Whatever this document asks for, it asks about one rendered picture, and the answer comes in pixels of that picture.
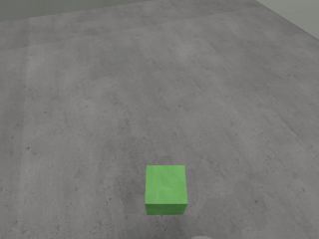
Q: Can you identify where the carton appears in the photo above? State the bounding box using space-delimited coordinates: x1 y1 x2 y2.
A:
145 165 188 215

